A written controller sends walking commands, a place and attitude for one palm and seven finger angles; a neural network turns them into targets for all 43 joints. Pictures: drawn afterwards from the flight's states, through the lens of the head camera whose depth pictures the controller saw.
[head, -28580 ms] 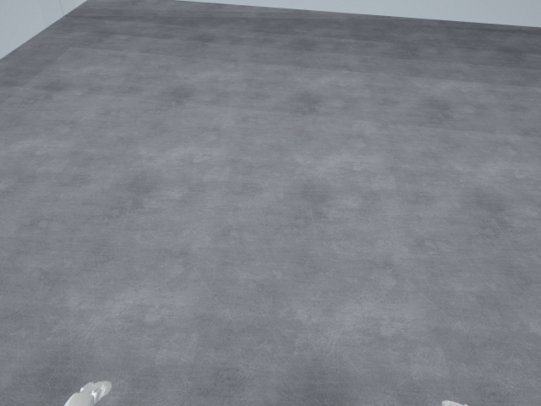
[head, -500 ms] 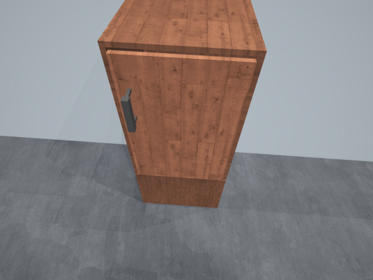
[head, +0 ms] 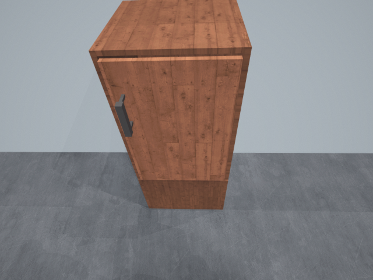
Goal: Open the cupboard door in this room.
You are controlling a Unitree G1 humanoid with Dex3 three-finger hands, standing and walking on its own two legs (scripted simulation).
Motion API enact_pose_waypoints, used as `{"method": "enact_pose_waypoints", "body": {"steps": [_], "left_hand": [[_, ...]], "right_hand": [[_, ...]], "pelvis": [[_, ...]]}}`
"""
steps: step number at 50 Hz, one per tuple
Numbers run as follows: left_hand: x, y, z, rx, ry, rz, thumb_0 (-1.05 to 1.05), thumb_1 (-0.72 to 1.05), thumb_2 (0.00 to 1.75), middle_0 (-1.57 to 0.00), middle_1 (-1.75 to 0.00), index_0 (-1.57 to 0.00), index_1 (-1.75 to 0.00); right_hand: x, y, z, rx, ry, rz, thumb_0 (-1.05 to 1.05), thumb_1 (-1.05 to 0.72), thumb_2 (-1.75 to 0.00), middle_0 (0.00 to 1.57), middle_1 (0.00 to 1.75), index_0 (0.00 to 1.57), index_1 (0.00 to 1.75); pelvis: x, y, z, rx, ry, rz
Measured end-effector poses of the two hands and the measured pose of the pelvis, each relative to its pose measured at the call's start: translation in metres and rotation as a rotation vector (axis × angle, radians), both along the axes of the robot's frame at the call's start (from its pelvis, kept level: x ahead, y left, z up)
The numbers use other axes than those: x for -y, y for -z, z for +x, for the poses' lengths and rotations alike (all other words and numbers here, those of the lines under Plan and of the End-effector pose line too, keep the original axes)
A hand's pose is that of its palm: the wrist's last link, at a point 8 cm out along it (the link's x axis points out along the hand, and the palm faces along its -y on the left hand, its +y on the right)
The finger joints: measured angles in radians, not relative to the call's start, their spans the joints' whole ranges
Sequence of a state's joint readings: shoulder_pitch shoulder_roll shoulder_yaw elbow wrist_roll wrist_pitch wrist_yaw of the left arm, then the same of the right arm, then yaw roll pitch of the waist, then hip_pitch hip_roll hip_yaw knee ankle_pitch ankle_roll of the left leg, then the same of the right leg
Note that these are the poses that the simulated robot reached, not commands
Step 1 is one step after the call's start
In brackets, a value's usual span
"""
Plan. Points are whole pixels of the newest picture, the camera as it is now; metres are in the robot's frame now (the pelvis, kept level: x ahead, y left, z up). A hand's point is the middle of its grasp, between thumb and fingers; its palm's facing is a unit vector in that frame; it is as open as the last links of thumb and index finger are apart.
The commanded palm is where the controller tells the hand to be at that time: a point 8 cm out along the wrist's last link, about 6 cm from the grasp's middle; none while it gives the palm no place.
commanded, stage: look again from close up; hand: left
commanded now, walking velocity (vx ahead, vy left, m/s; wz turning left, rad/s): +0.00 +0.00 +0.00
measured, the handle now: (125, 115) +0.57 +0.23 +0.01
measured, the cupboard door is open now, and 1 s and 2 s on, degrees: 0 0 0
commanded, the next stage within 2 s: raise the hand with hooked fingers in 0.26 s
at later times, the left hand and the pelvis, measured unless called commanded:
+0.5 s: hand out of the picture +0.12 +0.16 -0.08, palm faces +0.28 -0.94 -0.21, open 7.4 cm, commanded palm +0.10 +0.21 -0.06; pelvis -0.01 -0.04 +0.00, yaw +1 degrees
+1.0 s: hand (101, 270) +0.15 +0.19 -0.03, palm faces +0.03 -1.00 -0.08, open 9.9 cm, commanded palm +0.13 +0.24 -0.03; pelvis -0.06 -0.02 -0.09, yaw +3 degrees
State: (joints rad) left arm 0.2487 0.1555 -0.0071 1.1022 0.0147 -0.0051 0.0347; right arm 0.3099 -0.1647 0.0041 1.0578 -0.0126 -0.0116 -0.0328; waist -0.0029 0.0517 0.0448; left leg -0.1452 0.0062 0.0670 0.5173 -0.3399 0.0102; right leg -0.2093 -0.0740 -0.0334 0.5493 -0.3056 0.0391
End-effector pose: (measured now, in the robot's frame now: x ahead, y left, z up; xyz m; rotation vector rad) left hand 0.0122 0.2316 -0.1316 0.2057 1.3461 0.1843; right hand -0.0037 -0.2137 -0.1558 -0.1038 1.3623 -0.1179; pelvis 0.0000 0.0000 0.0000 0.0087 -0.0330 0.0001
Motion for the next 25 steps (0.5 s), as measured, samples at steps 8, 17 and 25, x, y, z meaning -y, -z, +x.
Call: {"method": "enact_pose_waypoints", "body": {"steps": [8, 17, 25], "left_hand": [[0.018, -0.004, -0.011, -0.014, 0.001, -0.009, 0.01, 0.91, 0.90, -0.20, -0.30, -0.19, -0.29], [0.041, -0.001, -0.023, -0.049, -0.021, -0.036, 0.01, 0.92, 0.90, -0.20, -0.30, -0.20, -0.30], [0.025, -0.076, 0.074, 0.605, -0.120, 0.053, 0.04, 0.92, 0.88, -0.21, -0.32, -0.20, -0.32]], "right_hand": [[0.014, 0.000, -0.006, -0.003, -0.003, 0.015, 0.01, -0.92, -0.89, 0.20, 0.30, 0.20, 0.30], [0.032, -0.003, -0.012, -0.044, -0.011, 0.001, 0.01, -0.91, -0.90, 0.20, 0.30, 0.20, 0.30], [0.064, -0.023, 0.049, 0.318, -0.006, -0.107, 0.01, -0.91, -0.89, 0.20, 0.30, 0.20, 0.30]], "pelvis": [[0.014, -0.002, -0.006, -0.008, 0.005, 0.011], [0.031, -0.004, -0.005, -0.020, -0.001, 0.011], [0.037, 0.001, -0.010, -0.037, -0.024, 0.004]]}}
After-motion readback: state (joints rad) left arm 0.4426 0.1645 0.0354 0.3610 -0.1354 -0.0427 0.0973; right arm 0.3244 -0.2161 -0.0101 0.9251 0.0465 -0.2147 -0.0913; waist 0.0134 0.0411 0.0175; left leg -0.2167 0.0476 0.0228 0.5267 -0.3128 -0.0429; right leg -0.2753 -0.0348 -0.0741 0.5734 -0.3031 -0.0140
